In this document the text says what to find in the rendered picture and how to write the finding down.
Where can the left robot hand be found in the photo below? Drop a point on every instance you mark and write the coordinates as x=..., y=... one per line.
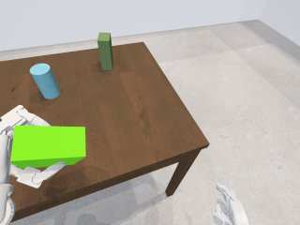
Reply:
x=30, y=176

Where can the table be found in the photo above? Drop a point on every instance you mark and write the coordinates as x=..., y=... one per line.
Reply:
x=135, y=122

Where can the robot left forearm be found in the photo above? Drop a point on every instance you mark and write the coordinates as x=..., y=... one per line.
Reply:
x=7, y=205

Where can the sponge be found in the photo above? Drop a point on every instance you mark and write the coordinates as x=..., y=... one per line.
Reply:
x=43, y=146

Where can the right robot hand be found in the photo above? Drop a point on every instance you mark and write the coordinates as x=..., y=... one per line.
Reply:
x=234, y=212

